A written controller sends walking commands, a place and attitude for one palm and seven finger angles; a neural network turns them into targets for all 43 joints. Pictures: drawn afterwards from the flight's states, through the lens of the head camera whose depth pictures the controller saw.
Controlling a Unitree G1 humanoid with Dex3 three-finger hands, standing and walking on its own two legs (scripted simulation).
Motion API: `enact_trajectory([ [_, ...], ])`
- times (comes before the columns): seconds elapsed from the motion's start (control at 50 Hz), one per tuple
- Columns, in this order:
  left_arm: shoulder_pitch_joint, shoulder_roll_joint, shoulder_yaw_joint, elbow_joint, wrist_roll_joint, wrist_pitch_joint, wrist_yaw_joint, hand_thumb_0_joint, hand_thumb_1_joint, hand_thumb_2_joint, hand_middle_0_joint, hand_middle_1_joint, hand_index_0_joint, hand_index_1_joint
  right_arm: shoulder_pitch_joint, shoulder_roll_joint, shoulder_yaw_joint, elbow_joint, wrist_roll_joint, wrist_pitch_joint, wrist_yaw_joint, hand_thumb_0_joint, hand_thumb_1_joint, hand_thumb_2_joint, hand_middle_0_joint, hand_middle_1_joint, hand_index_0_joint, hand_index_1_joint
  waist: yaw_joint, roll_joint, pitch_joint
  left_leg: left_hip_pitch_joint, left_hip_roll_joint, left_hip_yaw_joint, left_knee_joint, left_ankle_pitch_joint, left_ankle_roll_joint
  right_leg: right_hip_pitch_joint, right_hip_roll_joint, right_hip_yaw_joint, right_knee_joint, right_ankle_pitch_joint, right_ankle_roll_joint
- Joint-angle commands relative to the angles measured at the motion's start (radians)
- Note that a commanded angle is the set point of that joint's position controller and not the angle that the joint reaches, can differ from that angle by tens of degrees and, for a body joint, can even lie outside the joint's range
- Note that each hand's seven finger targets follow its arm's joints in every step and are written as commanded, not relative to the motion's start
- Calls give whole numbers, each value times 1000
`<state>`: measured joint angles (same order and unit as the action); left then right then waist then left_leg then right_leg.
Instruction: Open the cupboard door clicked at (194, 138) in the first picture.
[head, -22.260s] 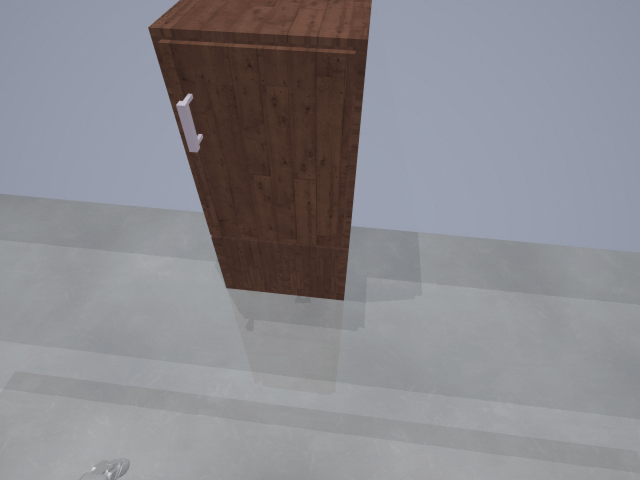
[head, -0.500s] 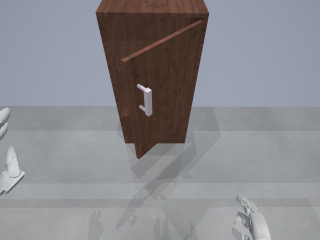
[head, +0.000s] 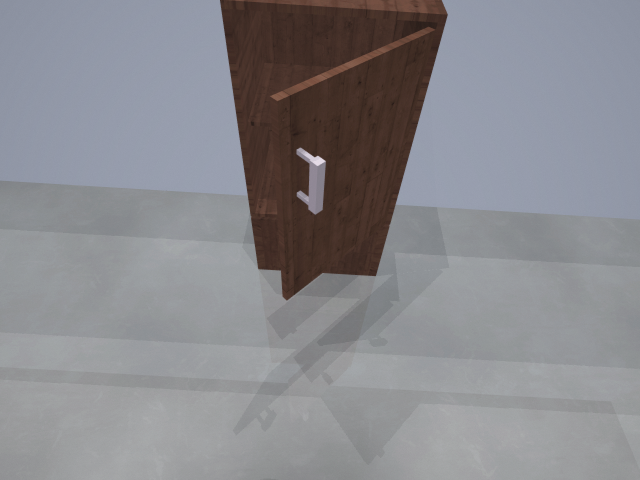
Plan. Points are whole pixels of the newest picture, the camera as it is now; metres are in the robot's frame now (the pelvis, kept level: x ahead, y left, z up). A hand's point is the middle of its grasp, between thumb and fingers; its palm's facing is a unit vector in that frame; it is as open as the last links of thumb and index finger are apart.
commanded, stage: let the arm hang, fingers relaxed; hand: left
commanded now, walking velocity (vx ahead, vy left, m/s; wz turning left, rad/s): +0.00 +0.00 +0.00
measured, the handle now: (309, 181) +0.61 +0.06 -0.02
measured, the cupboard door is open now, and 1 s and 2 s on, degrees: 46 46 46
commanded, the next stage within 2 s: look to check the result in 0.70 s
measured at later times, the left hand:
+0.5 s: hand out of the picture +0.02 +0.17 -0.17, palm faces +0.02 -0.98 -0.20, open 7.3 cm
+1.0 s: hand out of the picture +0.02 +0.15 -0.17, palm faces +0.02 -0.98 -0.19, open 7.4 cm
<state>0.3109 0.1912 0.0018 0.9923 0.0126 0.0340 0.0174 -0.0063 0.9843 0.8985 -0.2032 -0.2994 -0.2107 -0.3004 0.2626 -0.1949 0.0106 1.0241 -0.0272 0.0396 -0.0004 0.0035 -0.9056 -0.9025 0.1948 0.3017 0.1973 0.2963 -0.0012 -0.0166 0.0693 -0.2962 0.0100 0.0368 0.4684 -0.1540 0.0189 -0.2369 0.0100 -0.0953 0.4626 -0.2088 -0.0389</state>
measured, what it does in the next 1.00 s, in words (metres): stands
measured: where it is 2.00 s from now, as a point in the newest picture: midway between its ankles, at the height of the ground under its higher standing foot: outside the picture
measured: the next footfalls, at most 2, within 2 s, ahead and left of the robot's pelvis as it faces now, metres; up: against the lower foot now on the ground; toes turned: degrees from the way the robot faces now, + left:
none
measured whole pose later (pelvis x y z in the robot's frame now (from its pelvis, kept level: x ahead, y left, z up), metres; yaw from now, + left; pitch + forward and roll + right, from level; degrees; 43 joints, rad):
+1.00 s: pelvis +0.03 -0.01 +0.01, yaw -1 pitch -2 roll +0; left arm 0.27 0.12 0.01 1.16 0.00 -0.01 0.04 0.00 0.91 0.90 -0.19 -0.30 -0.20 -0.30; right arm 0.26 -0.13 0.00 1.14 -0.02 0.01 -0.03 0.00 -0.91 -0.90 0.19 0.30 0.20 0.30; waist -0.01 0.02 0.06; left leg -0.21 0.01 0.05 0.39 -0.16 0.01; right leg -0.17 0.02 -0.08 0.41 -0.22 -0.05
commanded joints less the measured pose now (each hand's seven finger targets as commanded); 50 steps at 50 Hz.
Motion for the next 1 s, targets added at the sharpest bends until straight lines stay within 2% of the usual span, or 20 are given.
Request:
enact_trajectory([
  [0.0, 7, 126, 29, 12, -1, -41, 3, 0, 900, 900, -200, -300, -200, -300, 18, -91, -29, -23, 1, -20, -18, 0, -900, -900, 200, 300, 200, 300, -12, 120, -46, 23, 71, -115, -136, -210, 14, -22, -108, 161, -173, -190, -26],
  [0.02, 7, 123, 28, 29, 0, -41, 5, 0, 900, 900, -200, -300, -200, -300, 32, -90, -32, -14, 3, -17, -19, 0, -900, -900, 200, 300, 200, 300, -13, 56, -22, 31, 74, -118, -132, -200, 16, -44, -106, 158, -185, -206, -25],
  [0.08, 8, 102, 24, 70, 0, -40, 8, 0, 900, 900, -200, -300, -200, -300, 82, -69, -34, 22, 2, -15, -22, 0, -900, -900, 200, 300, 200, 300, -22, -5, 4, 51, 70, -106, -115, -174, 18, -84, -114, 161, -204, -244, -25],
  [0.16, 21, 86, 26, 102, -2, -38, 12, 0, 900, 900, -200, -300, -200, -300, 109, -48, -33, 55, 1, -16, -24, 0, -900, -900, 200, 300, 200, 300, -20, 2, 12, 51, 72, -102, -117, -173, 21, -91, -113, 154, -197, -254, -25],
  [0.32, 49, 58, 29, 130, -2, -38, 19, 0, 900, 900, -200, -300, -200, -300, 119, -22, -29, 79, 0, -26, -30, 0, -900, -900, 200, 300, 200, 300, -1, 24, 21, 6, 87, -127, -173, -178, 27, -34, -95, 136, -143, -158, -18],
  [0.46, 29, 37, 33, 126, -1, -42, 22, 0, 900, 900, -200, -300, -200, -300, 117, -1, -29, 87, -1, -33, -32, 0, -900, -900, 200, 300, 200, 300, -4, 32, 32, 1, 88, -122, -186, -153, 22, -13, -97, 131, -133, -102, -15],
  [0.5, 28, 35, 33, 126, -1, -43, 22, 0, 900, 900, -200, -300, -200, -300, 111, 0, -29, 87, -1, -34, -32, 0, -900, -900, 200, 300, 200, 300, -4, 51, 34, 9, 84, -119, -186, -153, 20, -18, -98, 133, -134, -101, -15],
  [0.62, 21, 34, 32, 125, -2, -50, 22, 0, 900, 900, -200, -300, -200, -300, 107, -2, -30, 86, 2, -36, -33, 0, -900, -900, 200, 300, 200, 300, -9, 39, 0, 56, 84, -102, -162, -89, 17, -8, -105, 138, -146, -69, -15],
  [0.74, 14, 36, 29, 134, -3, -53, 23, 0, 900, 900, -200, -300, -200, -300, 93, -2, -27, 93, 3, -36, -33, 0, -900, -900, 200, 300, 200, 300, -14, 8, 12, 89, 80, -83, -148, -36, 13, -13, -114, 145, -166, -51, -14],
  [0.8, 14, 36, 26, 138, -5, -54, 23, 0, 900, 900, -200, -300, -200, -300, 85, -6, -25, 97, 4, -36, -35, 0, -900, -900, 200, 300, 200, 300, -13, 25, 15, 102, 81, -81, -147, -21, 10, -12, -114, 148, -171, -39, -13],
  [0.92, 21, 40, 25, 143, -5, -56, 25, 0, 900, 900, -200, -300, -200, -300, 81, -10, -25, 102, 5, -33, -35, 0, -900, -900, 200, 300, 200, 300, -12, 4, 13, 111, 78, -71, -135, -12, 7, -2, -116, 151, -190, -51, -11],
  [0.98, 16, 36, 24, 144, -7, -55, 24, 0, 900, 900, -200, -300, -200, -300, 74, -9, -22, 106, 4, -35, -36, 0, -900, -900, 200, 300, 200, 300, -13, 27, 12, 117, 81, -75, -142, -3, 6, 4, -115, 150, -184, -30, -12],
])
